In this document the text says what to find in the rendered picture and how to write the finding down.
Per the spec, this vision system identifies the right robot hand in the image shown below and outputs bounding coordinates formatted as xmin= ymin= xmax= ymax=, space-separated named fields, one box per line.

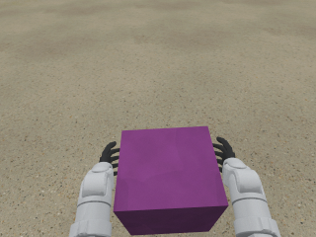
xmin=212 ymin=136 xmax=236 ymax=173

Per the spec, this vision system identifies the left robot hand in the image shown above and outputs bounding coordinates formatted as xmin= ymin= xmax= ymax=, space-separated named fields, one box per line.
xmin=99 ymin=141 xmax=120 ymax=176

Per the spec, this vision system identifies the robot right forearm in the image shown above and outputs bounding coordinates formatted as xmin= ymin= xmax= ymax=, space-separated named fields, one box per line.
xmin=222 ymin=157 xmax=281 ymax=237

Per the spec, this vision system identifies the robot left forearm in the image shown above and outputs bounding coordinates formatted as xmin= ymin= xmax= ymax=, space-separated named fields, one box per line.
xmin=68 ymin=162 xmax=115 ymax=237

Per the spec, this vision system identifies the carton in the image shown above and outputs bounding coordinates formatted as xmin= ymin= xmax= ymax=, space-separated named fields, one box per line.
xmin=113 ymin=125 xmax=229 ymax=236

